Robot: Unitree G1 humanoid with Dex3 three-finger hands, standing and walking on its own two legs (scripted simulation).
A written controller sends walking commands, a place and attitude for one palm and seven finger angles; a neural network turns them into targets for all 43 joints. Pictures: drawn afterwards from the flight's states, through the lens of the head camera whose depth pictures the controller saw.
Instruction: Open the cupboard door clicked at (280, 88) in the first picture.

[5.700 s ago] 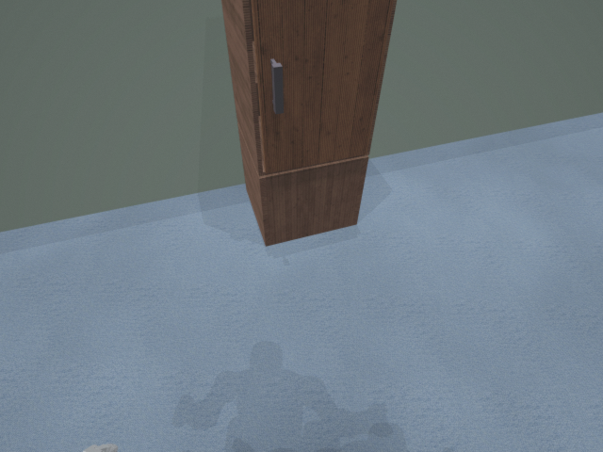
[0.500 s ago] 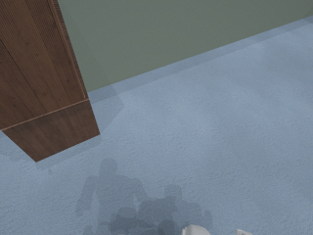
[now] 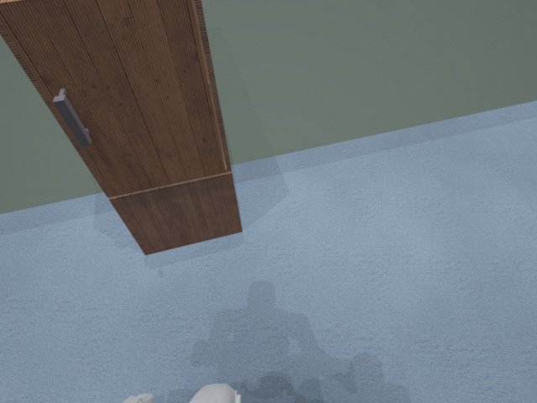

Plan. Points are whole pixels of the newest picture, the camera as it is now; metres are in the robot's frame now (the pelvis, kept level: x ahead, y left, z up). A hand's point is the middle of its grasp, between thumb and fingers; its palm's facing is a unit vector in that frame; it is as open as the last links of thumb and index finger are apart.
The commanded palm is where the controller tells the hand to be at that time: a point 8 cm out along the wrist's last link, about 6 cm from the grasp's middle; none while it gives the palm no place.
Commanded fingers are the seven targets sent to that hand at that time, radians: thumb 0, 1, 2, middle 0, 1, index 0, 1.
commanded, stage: turn to face it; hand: left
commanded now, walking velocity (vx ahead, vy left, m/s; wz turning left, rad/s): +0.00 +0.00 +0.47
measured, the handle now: (74, 117) +0.76 +0.53 -0.02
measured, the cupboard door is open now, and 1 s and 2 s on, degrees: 0 0 0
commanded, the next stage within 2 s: take the last steps up to it in 0.48 s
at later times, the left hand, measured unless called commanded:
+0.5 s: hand out of the picture +0.02 +0.27 -0.17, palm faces +0.23 -0.94 -0.25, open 7.3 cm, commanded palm none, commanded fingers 0.00 0.90 0.90 -0.20 -0.30 -0.20 -0.30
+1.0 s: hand out of the picture -0.09 +0.20 -0.16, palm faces +0.41 -0.89 -0.20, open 7.3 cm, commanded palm none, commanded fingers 0.00 0.90 0.90 -0.20 -0.30 -0.20 -0.30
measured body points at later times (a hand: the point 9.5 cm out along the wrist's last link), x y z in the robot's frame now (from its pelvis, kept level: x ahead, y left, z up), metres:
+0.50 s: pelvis +0.00 +0.05 +0.00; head +0.02 +0.07 +0.45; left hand +0.01 +0.32 -0.15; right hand +0.13 -0.16 -0.13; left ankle -0.01 +0.14 -0.74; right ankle +0.02 -0.09 -0.69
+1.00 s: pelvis +0.03 +0.06 +0.01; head +0.03 +0.05 +0.46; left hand -0.11 +0.25 -0.14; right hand +0.13 -0.17 -0.15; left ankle +0.01 +0.22 -0.69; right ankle +0.02 -0.08 -0.74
